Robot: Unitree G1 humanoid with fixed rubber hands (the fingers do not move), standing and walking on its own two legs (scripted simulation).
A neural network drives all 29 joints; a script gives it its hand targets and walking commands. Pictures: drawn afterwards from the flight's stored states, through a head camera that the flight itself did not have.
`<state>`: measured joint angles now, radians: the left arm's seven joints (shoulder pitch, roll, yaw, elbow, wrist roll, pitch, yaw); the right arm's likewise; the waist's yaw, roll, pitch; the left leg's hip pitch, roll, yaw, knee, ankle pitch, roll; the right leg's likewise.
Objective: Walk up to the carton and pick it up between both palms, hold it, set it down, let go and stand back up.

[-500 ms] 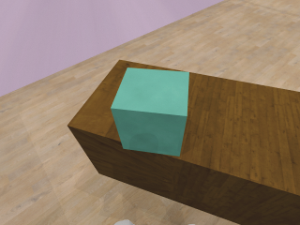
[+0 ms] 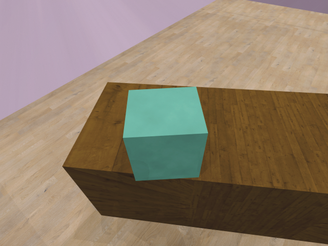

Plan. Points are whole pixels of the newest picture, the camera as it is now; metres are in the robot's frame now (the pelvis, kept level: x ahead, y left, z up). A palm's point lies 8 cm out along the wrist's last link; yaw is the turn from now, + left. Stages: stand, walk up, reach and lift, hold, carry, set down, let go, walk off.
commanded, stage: walk up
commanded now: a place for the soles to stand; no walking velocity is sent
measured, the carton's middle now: (164, 135) +0.49 +0.00 -0.06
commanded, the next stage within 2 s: none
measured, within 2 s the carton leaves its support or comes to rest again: neither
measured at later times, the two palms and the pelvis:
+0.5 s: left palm out of the picture +0.09 +0.25 -0.13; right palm out of the picture +0.02 -0.26 -0.15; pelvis +0.01 +0.00 -0.01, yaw -7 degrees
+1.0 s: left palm out of the picture +0.13 +0.23 -0.13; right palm out of the picture +0.00 -0.25 -0.15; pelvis +0.02 +0.00 -0.01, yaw -11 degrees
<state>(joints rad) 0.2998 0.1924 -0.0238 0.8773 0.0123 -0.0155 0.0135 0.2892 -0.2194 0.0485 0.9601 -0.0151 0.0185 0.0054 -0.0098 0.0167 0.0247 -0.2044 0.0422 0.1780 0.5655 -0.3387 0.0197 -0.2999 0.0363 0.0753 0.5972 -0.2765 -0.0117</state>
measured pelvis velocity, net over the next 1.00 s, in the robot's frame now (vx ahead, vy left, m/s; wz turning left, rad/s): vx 0.02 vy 0.00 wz -0.19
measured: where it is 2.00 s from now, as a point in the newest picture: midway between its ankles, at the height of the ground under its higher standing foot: outside the picture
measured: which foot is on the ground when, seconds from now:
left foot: down 0.00-1.00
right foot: down 0.00-1.00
